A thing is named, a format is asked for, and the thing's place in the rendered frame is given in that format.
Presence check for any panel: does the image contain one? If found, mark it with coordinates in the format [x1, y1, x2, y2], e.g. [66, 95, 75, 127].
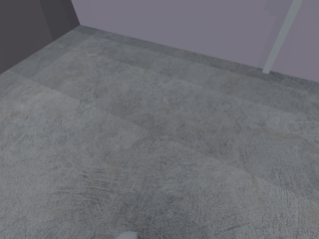
[262, 0, 303, 74]

